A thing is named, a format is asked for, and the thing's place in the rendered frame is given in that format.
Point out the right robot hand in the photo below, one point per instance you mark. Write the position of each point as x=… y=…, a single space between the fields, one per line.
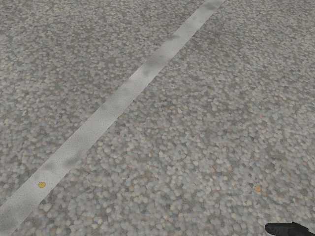
x=287 y=229

